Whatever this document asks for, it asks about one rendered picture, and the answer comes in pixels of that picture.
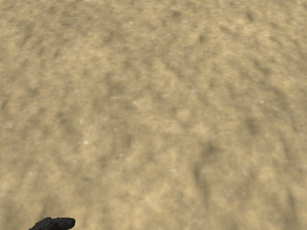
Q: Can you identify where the robot left hand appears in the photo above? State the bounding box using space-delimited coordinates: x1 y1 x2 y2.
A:
29 217 76 230

